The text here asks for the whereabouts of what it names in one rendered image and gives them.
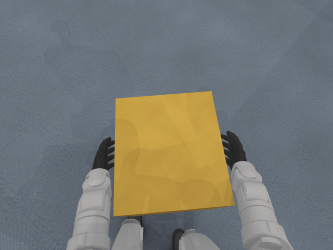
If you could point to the left robot forearm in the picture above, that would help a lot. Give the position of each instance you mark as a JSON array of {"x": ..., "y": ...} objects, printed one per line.
[{"x": 91, "y": 226}]

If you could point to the robot right shin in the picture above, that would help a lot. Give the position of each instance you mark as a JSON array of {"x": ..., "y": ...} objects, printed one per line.
[{"x": 187, "y": 232}]

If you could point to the robot right hand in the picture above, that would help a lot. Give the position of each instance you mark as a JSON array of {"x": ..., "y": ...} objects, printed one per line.
[{"x": 236, "y": 152}]

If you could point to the right robot forearm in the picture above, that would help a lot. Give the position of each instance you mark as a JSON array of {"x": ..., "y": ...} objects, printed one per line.
[{"x": 259, "y": 224}]

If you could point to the carton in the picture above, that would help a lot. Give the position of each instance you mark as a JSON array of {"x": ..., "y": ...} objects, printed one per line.
[{"x": 168, "y": 155}]

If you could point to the robot left hand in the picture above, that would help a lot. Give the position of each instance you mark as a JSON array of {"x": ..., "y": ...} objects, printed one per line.
[{"x": 101, "y": 159}]

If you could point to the robot right foot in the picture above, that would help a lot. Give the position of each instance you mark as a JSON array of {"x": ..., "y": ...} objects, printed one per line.
[{"x": 177, "y": 234}]

